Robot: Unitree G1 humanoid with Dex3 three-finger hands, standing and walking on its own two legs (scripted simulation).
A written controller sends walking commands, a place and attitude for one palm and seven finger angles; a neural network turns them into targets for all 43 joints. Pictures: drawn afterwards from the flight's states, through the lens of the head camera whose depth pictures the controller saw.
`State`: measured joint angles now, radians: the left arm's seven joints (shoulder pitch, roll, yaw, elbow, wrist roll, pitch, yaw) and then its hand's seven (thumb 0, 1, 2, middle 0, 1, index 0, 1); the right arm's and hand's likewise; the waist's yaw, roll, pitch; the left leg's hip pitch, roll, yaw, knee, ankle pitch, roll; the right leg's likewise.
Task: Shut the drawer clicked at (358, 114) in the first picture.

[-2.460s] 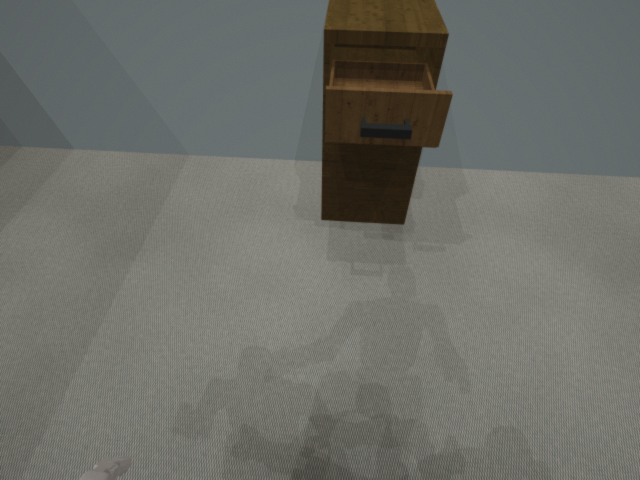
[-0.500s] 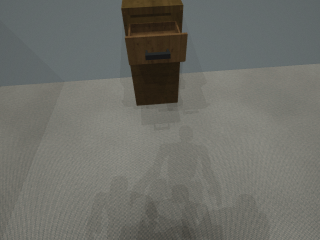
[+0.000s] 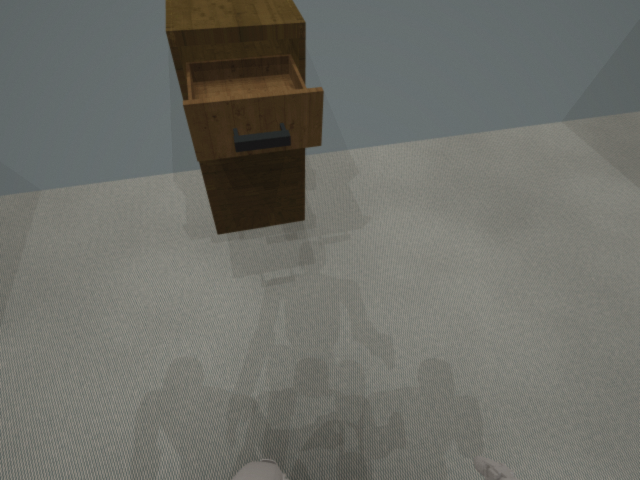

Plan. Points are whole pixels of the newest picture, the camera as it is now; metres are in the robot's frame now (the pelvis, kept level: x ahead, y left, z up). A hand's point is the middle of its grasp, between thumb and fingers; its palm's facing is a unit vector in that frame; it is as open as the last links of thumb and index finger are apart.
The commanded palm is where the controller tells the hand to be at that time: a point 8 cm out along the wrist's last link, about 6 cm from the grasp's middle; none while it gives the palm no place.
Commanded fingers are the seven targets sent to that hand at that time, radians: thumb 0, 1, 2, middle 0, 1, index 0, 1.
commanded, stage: walk to a spot facing it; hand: left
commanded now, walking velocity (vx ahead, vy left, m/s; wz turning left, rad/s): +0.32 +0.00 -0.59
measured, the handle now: (260, 135) +0.84 +0.27 -0.08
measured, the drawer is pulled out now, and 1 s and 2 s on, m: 0.30 0.30 0.30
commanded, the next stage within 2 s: none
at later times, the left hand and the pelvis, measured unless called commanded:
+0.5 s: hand (226, 350) +0.33 +0.22 -0.17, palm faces -0.32 -0.94 -0.13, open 7.4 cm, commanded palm none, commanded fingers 0.00 0.90 0.90 -0.20 -0.30 -0.20 -0.30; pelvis +0.17 +0.08 +0.00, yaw -19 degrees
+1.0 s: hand (273, 278) +0.49 +0.17 -0.16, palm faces -0.53 -0.80 -0.29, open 7.3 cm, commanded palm none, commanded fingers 0.00 0.90 0.90 -0.20 -0.30 -0.20 -0.30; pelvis +0.31 +0.03 -0.01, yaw -37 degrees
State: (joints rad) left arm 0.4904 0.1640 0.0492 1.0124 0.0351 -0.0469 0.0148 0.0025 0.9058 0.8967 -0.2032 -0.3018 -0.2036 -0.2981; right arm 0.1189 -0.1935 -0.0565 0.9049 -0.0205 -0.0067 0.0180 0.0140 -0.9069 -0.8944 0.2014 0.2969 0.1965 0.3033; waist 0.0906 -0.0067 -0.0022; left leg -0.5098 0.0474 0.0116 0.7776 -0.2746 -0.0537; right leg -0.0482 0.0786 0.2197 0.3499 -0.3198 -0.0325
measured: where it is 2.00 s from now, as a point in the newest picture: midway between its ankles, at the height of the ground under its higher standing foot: (306, 431)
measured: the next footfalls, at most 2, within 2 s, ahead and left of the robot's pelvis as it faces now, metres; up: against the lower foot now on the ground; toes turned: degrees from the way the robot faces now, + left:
left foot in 0.06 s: +0.13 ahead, +0.13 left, +0.00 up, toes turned -1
right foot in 0.72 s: +0.32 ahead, -0.05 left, +0.00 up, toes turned -35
